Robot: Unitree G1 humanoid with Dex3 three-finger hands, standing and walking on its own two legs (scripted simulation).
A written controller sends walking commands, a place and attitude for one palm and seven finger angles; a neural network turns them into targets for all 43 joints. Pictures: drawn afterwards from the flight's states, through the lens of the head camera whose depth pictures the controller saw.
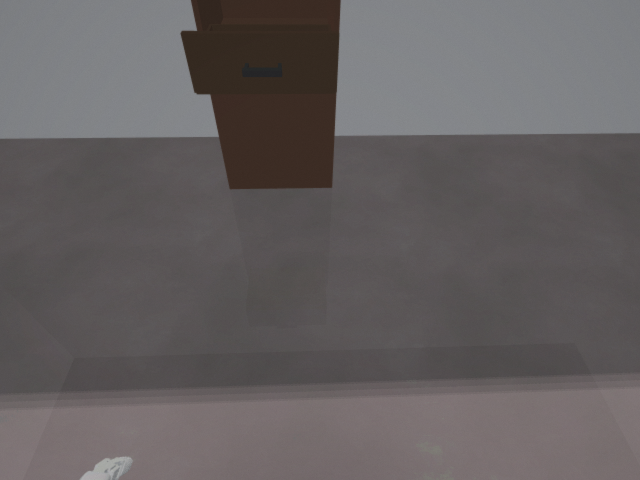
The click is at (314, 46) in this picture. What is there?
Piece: drawer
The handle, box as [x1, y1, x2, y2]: [242, 63, 281, 76]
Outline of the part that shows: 242,68 243,76 281,76 281,63 278,63 277,68 249,68 248,63 245,63 244,67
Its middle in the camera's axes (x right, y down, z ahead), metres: -0.18 -0.51 +1.17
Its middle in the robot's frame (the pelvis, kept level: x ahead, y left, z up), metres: +1.21 +0.23 -0.03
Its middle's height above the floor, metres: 0.74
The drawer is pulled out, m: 0.29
